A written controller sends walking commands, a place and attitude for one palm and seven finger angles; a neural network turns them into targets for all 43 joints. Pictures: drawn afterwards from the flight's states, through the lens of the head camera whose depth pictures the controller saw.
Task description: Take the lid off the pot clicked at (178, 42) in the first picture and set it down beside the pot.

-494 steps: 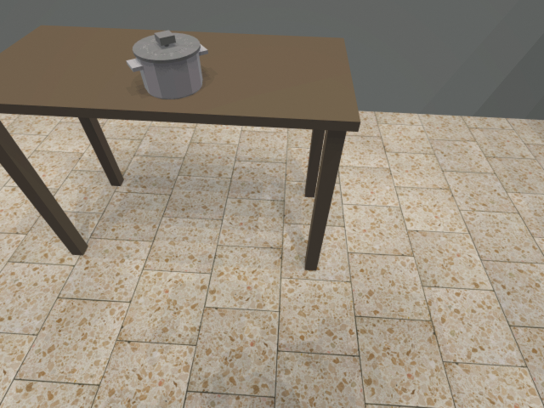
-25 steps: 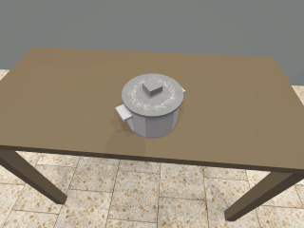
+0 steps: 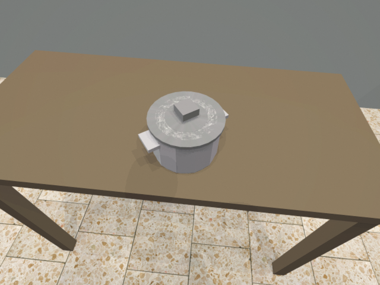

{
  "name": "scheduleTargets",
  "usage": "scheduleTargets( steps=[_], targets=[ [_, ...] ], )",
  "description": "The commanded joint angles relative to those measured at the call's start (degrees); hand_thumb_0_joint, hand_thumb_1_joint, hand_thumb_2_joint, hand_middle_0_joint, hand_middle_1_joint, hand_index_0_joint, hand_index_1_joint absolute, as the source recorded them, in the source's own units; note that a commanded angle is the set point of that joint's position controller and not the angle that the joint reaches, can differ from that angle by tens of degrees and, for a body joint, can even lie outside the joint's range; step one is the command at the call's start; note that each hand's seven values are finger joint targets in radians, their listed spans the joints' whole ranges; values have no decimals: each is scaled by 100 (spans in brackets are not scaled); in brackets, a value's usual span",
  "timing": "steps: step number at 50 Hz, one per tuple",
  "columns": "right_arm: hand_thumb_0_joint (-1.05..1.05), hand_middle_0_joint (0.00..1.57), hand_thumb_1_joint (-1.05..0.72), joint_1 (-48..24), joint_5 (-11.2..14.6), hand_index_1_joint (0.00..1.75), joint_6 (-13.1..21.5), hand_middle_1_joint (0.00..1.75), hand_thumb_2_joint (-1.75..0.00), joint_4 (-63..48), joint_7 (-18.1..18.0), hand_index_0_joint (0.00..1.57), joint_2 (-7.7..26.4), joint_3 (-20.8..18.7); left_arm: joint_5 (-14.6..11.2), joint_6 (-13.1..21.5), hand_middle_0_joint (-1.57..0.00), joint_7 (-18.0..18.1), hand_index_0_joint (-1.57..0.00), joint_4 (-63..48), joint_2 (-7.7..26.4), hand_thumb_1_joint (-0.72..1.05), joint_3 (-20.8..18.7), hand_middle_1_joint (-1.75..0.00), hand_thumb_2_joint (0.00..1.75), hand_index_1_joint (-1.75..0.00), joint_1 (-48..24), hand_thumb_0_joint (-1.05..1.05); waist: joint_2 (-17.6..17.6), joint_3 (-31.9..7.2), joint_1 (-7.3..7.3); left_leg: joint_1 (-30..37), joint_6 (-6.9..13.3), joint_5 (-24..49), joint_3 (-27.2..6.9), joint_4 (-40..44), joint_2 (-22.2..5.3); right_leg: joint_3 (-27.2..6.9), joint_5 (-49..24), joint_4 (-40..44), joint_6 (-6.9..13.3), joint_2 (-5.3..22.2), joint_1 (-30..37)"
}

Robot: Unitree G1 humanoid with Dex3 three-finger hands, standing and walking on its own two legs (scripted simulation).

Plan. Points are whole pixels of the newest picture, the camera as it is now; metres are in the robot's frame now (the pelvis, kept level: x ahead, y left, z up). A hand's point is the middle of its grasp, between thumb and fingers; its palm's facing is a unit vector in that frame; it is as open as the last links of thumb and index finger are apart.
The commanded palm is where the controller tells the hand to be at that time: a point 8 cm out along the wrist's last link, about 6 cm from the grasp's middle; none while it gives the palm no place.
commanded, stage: look again from close up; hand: left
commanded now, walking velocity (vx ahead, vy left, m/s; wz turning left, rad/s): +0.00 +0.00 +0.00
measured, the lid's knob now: (186, 109) +0.44 +0.04 +0.14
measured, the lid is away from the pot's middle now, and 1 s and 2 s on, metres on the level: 0.00 0.00 0.00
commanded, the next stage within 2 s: shuffle to correct the standing spot in 1.40 s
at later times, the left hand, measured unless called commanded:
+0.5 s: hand out of the picture -0.01 +0.16 -0.18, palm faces +0.01 -0.98 -0.19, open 7.4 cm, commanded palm none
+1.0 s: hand out of the picture -0.04 +0.16 -0.18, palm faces +0.01 -0.99 -0.15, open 7.4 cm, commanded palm none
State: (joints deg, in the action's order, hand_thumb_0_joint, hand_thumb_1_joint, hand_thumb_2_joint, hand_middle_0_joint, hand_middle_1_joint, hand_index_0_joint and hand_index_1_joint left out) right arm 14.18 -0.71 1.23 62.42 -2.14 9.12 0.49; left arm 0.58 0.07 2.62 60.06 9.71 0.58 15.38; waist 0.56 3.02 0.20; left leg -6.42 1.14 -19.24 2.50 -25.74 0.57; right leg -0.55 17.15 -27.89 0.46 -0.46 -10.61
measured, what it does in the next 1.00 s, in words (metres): stands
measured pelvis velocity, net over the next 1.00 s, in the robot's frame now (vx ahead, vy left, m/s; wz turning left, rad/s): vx -0.02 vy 0.00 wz -0.01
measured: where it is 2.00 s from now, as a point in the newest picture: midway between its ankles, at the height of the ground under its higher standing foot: outside the picture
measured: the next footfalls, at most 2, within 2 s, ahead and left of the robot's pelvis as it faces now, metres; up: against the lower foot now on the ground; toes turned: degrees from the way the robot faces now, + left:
none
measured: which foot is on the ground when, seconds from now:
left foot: down 0.00-1.00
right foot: down 0.00-1.00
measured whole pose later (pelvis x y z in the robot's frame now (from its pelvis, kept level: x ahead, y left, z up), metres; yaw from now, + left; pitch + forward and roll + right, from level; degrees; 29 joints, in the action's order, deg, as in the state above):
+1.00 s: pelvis -0.02 +0.00 +0.00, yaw -1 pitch -1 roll +0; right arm 17.6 -0.3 1.6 65.2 -2.1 5.7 0.7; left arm 0.8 0.4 2.7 62.0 7.6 1.1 18.6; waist 1.3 2.4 0.5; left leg -7.9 1.4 -17.7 3.2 -26.1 0.2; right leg -1.1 14.4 -26.5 0.2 -0.8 -11.5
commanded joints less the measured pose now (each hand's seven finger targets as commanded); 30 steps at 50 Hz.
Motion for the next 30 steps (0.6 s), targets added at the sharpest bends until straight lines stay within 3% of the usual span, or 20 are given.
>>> scheduleTargets(
  steps=[1, 15, 21, 30],
  targets=[
    [0, 20, -90, 398, 28, 30, 55, 30, -90, -146, -26, 20, 483, -120, -30, 100, -20, 19, -20, -182, 648, 90, -121, -30, 90, -30, 404, 0, 9, -131, -7, 14, 49, 1994, -478, 280, -701, -502, -2123, 351, 274, 675, 56],
    [0, 20, -90, 556, 42, 30, 50, 30, -90, 5, -19, 20, 381, -90, -21, 108, -20, 20, -20, -97, 551, 90, -89, -30, 90, -30, 500, 0, -106, 14, -14, -77, 25, 1609, -439, 408, -693, -573, -1807, 493, 267, 686, -21],
    [0, 20, -90, 603, 45, 30, 46, 30, -90, 47, -10, 20, 324, -86, -28, 96, -20, 5, -20, -74, 538, 90, -80, -30, 90, -30, 554, 0, 46, 74, 8, -198, 47, 1302, -444, 433, -701, -574, -1483, 584, 260, 628, -33],
    [0, 20, -90, 716, 56, 30, 71, 30, -90, 92, -17, 20, 252, -78, -10, 100, -20, 13, -20, -3, 416, 90, -66, -30, 90, -30, 670, 0, -143, 87, 0, -220, 59, 1319, -425, 450, -698, -583, -1364, 539, 255, 619, -139]
  ],
)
